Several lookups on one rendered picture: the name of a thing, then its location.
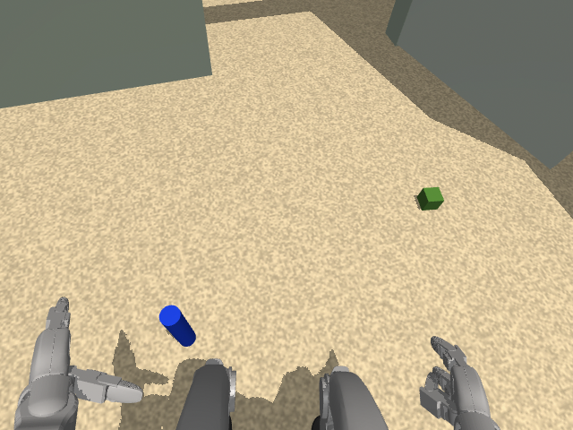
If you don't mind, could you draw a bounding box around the left robot hand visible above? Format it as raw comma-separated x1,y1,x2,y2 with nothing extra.
29,297,143,404

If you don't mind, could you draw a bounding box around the right robot arm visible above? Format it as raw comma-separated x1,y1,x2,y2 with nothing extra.
454,412,500,430

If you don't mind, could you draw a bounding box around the right robot hand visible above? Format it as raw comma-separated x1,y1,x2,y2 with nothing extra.
419,336,491,426

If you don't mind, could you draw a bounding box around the left robot arm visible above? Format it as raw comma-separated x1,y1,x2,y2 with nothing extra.
13,374,79,430

